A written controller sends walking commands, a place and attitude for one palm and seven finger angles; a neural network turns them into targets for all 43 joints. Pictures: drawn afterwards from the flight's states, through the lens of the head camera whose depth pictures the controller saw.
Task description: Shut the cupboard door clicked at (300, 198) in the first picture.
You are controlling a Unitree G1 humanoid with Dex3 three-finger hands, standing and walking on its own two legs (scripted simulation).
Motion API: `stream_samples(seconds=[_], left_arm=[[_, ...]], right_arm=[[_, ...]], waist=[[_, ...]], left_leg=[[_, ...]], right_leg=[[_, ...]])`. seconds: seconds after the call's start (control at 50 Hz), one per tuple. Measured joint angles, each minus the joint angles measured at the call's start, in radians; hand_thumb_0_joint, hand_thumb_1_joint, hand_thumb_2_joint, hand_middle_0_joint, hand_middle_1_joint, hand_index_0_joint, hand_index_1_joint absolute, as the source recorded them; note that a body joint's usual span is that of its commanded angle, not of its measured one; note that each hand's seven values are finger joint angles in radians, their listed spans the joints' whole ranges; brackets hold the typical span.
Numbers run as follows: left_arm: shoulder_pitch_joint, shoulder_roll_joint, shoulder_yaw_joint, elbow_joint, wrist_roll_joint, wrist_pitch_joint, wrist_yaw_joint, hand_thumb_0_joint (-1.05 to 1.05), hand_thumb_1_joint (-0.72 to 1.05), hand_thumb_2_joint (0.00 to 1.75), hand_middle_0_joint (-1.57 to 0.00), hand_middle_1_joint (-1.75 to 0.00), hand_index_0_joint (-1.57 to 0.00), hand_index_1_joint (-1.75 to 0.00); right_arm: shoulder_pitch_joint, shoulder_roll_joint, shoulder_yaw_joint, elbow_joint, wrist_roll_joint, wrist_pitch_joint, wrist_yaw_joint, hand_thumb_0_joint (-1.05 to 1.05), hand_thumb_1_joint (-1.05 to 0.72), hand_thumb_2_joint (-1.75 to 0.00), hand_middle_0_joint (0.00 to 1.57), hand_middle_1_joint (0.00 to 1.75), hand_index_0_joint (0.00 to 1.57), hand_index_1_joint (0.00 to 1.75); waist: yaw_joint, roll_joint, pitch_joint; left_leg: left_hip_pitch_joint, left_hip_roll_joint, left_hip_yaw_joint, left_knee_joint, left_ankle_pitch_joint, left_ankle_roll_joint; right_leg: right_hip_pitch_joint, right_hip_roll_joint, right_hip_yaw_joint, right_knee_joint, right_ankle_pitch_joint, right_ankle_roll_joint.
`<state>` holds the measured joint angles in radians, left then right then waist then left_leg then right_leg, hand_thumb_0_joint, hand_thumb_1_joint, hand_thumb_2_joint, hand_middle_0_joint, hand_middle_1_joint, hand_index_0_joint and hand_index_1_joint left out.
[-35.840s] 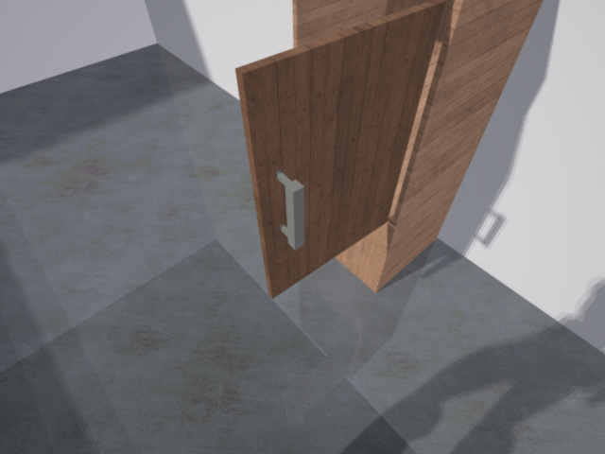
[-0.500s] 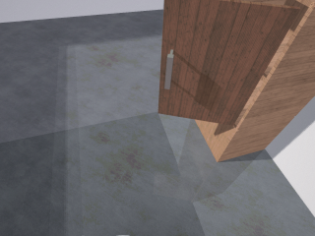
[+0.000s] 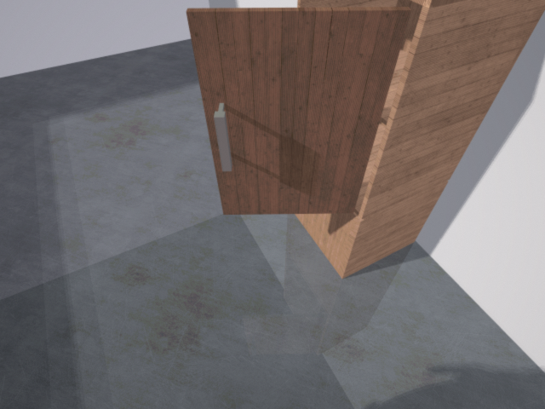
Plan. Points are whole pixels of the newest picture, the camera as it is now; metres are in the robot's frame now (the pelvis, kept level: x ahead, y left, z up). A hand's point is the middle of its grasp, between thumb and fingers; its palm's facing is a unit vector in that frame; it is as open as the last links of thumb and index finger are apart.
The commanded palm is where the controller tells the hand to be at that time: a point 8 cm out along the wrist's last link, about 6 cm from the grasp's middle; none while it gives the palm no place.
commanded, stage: take the last steps up to it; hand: left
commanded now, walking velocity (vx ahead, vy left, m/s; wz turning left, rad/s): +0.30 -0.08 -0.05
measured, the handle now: (224, 138) +0.70 +0.13 -0.02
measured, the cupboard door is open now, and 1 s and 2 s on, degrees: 63 63 63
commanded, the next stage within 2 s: come to a stop and stand still in 0.48 s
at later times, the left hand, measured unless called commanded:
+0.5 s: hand out of the picture +0.16 +0.16 -0.17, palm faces +0.00 -0.99 -0.15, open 7.4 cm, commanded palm none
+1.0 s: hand (202, 326) +0.30 +0.15 -0.16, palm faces +0.07 -0.97 -0.24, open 7.3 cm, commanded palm none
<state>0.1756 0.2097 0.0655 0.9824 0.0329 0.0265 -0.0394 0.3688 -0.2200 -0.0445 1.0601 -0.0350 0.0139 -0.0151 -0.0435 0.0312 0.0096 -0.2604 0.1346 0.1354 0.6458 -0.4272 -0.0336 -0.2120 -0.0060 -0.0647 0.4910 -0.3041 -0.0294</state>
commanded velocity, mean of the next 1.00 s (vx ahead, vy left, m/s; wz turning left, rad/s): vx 0.02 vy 0.02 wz -0.02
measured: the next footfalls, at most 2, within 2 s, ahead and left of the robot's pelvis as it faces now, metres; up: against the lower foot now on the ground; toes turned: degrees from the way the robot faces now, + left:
left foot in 0.32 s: +0.21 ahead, +0.10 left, +0.00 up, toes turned +8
right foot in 0.64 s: +0.30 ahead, -0.18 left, +0.00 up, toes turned -5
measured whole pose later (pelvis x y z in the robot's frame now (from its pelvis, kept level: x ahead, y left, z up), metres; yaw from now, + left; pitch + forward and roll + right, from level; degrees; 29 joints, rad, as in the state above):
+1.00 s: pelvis +0.24 -0.05 +0.01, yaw +2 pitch +1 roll +1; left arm 0.15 0.18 0.05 1.01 0.03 0.02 0.04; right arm 0.13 -0.22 -0.05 0.98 -0.01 0.07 -0.01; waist 0.02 -0.02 0.10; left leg -0.41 -0.01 0.03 0.85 -0.44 -0.06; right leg -0.25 -0.08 -0.09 0.46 -0.21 0.01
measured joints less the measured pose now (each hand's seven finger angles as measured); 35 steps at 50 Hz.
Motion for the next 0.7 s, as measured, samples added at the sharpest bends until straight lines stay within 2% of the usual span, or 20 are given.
stream_samples(seconds=[0.02,0.06,0.12,0.2,0.28,0.3,0.32,0.36,0.4,0.44,0.48,0.54,0.6,0.64,0.66,0.7], left_arm=[[0.003,-0.011,-0.003,0.004,-0.002,-0.008,0.007,0.0,0.9,0.9,-0.2,-0.3,-0.2,-0.3],[0.027,-0.027,-0.009,0.011,-0.006,-0.026,0.02,0.0,0.9,0.9,-0.2,-0.3,-0.2,-0.3],[0.072,-0.042,-0.018,0.039,-0.007,-0.041,0.034,0.0,0.9,0.9,-0.2,-0.3,-0.2,-0.3],[0.116,-0.054,-0.03,0.094,-0.007,-0.051,0.037,0.0,0.91,0.9,-0.2,-0.3,-0.2,-0.3],[0.151,-0.06,-0.033,0.14,-0.008,-0.052,0.037,0.0,0.9,0.9,-0.2,-0.3,-0.2,-0.3],[0.162,-0.061,-0.032,0.148,-0.011,-0.05,0.036,0.0,0.9,0.9,-0.2,-0.3,-0.2,-0.3],[0.174,-0.062,-0.031,0.153,-0.013,-0.047,0.036,0.0,0.9,0.9,-0.2,-0.3,-0.2,-0.3],[0.176,-0.055,-0.029,0.161,-0.015,-0.032,0.036,0.0,0.9,0.9,-0.2,-0.3,-0.2,-0.3],[0.164,-0.047,-0.029,0.159,-0.011,-0.018,0.033,0.01,0.9,0.9,-0.2,-0.3,-0.2,-0.3],[0.138,-0.039,-0.023,0.144,-0.006,-0.012,0.028,0.01,0.9,0.9,-0.2,-0.3,-0.2,-0.3],[0.106,-0.037,-0.017,0.119,-0.004,-0.012,0.024,0.01,0.91,0.9,-0.2,-0.3,-0.2,-0.3],[0.061,-0.034,-0.013,0.079,-0.004,-0.019,0.023,0.01,0.91,0.9,-0.2,-0.3,-0.2,-0.3],[0.032,-0.025,-0.011,0.052,-0.002,-0.03,0.021,0.01,0.91,0.9,-0.2,-0.3,-0.2,-0.3],[0.032,-0.009,-0.012,0.036,-0.002,-0.045,0.024,0.0,0.91,0.9,-0.2,-0.3,-0.2,-0.3],[0.026,-0.012,-0.013,0.041,-0.001,-0.052,0.031,0.0,0.91,0.9,-0.2,-0.3,-0.2,-0.3],[0.015,-0.034,-0.027,0.056,-0.004,-0.054,0.041,0.0,0.91,0.9,-0.2,-0.3,-0.2,-0.3]], right_arm=[[0.0,-0.01,-0.003,0.013,0.001,0.012,0.001,0.01,-0.9,-0.9,0.2,0.3,0.2,0.3],[-0.009,-0.02,-0.008,0.028,0.0,0.024,0.004,0.01,-0.9,-0.9,0.2,0.3,0.2,0.3],[-0.038,-0.022,-0.012,0.012,-0.003,0.016,0.013,0.01,-0.9,-0.9,0.2,0.3,0.2,0.3],[-0.086,-0.006,-0.009,-0.028,-0.001,-0.004,0.021,0.01,-0.91,-0.9,0.2,0.3,0.2,0.3],[-0.135,0.019,0.004,-0.051,0.001,-0.027,0.023,0.01,-0.91,-0.9,0.2,0.3,0.2,0.3],[-0.144,0.023,0.008,-0.056,0.0,-0.036,0.022,0.01,-0.91,-0.9,0.2,0.3,0.2,0.3],[-0.152,0.028,0.011,-0.061,-0.004,-0.049,0.02,0.01,-0.91,-0.9,0.2,0.3,0.2,0.3],[-0.171,0.047,0.019,-0.066,-0.012,-0.066,0.011,0.01,-0.9,-0.9,0.2,0.3,0.2,0.3],[-0.169,0.062,0.027,-0.075,-0.011,-0.071,0.002,0.0,-0.9,-0.9,0.2,0.3,0.2,0.3],[-0.152,0.074,0.029,-0.073,-0.009,-0.071,-0.006,0.0,-0.91,-0.9,0.2,0.3,0.2,0.3],[-0.133,0.068,0.021,-0.06,-0.007,-0.067,-0.016,0.0,-0.92,-0.9,0.2,0.3,0.2,0.3],[-0.101,0.054,0.02,-0.033,-0.007,-0.051,-0.008,0.0,-0.93,-0.9,0.2,0.3,0.2,0.3],[-0.072,0.046,0.013,-0.005,-0.004,-0.03,0.0,0.0,-0.92,-0.9,0.2,0.3,0.2,0.3],[-0.049,0.049,0.013,0.008,0.002,-0.018,0.004,0.0,-0.92,-0.9,0.2,0.3,0.2,0.3],[-0.047,0.044,0.012,0.017,0.006,-0.01,0.005,0.0,-0.91,-0.9,0.2,0.3,0.2,0.3],[-0.055,0.027,0.011,0.027,0.012,0.008,0.002,0.01,-0.91,-0.9,0.2,0.3,0.2,0.3]], waist=[[0.001,0.013,0.0],[0.009,0.014,-0.005],[0.011,-0.003,-0.006],[0.011,-0.021,0.006],[0.028,-0.039,0.028],[0.031,-0.043,0.032],[0.034,-0.049,0.035],[0.04,-0.075,0.045],[0.039,-0.082,0.046],[0.036,-0.077,0.048],[0.035,-0.064,0.049],[0.032,-0.042,0.045],[0.026,-0.026,0.041],[0.03,-0.046,0.029],[0.034,-0.039,0.029],[0.025,0.001,0.032]], left_leg=[[-0.037,-0.005,-0.033,0.097,-0.044,0.003],[-0.113,-0.026,-0.063,0.263,-0.047,0.005],[-0.196,-0.034,-0.054,0.339,0.025,-0.004],[-0.234,-0.029,-0.038,0.22,0.1,-0.012],[-0.186,-0.039,-0.023,0.022,0.161,-0.001],[-0.158,-0.047,-0.017,-0.032,0.192,0.004],[-0.139,-0.053,-0.014,-0.058,0.24,0.03],[-0.133,-0.058,0.01,-0.008,0.205,0.063],[-0.102,-0.058,0.025,-0.016,0.165,0.065],[-0.059,-0.059,0.026,-0.068,0.172,0.051],[-0.015,-0.059,0.022,-0.126,0.187,0.044],[0.036,-0.052,0.01,-0.181,0.192,0.031],[0.067,-0.04,-0.003,-0.167,0.156,0.007],[0.072,-0.047,0.0,-0.115,0.105,-0.011],[0.067,-0.043,-0.009,-0.076,0.066,-0.012],[0.054,-0.042,-0.053,-0.018,-0.024,-0.003]], right_leg=[[0.007,0.009,-0.009,0.008,0.001,-0.003],[0.038,0.016,-0.013,-0.019,-0.004,-0.01],[0.093,0.021,-0.007,-0.092,0.009,-0.012],[0.151,0.032,-0.011,-0.149,0.004,-0.01],[0.197,0.04,-0.014,-0.125,-0.057,-0.001],[0.199,0.039,-0.013,-0.09,-0.088,0.003],[0.183,0.035,-0.007,-0.023,-0.128,0.004],[0.084,0.018,0.013,0.232,-0.193,-0.007],[-0.039,0.012,0.025,0.484,-0.195,-0.01],[-0.133,-0.007,0.018,0.588,-0.155,-0.001],[-0.188,-0.032,0.011,0.545,-0.12,0.008],[-0.209,-0.057,0.003,0.36,-0.064,0.018],[-0.176,-0.06,-0.01,0.188,0.014,0.026],[-0.128,-0.064,0.005,0.067,0.076,0.025],[-0.13,-0.059,0.006,0.083,0.095,0.021],[-0.113,-0.038,-0.015,0.103,0.058,0.014]])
